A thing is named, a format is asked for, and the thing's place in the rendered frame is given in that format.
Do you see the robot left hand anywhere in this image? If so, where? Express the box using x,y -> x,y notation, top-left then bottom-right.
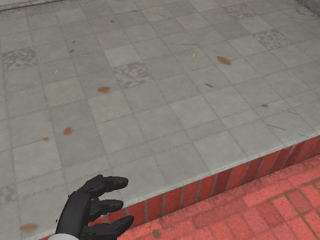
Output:
55,174 -> 134,240

